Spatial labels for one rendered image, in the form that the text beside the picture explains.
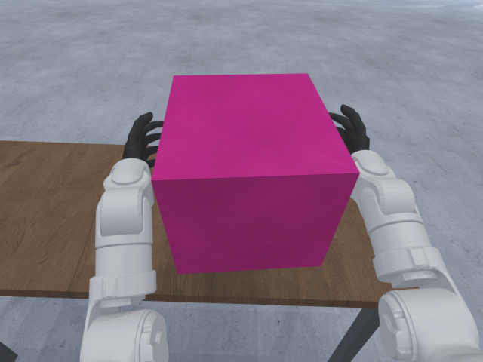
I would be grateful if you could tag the left robot forearm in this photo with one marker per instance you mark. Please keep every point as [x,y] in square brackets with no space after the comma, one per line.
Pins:
[123,234]

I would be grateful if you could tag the carton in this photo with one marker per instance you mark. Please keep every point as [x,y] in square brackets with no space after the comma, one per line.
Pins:
[251,173]

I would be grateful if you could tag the right robot upper arm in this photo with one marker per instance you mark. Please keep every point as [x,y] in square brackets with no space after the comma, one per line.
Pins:
[427,325]

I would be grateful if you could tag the table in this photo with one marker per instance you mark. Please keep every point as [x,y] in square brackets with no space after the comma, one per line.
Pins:
[49,194]

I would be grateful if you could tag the right robot forearm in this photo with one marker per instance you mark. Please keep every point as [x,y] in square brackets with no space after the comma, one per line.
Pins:
[403,253]

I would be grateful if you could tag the left robot upper arm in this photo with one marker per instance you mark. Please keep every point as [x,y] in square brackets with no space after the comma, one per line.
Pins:
[127,336]

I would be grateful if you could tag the left robot hand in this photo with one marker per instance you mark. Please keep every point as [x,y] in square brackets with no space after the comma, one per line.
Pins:
[137,142]

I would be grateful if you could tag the right robot hand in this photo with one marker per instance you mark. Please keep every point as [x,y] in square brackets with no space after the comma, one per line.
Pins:
[354,135]

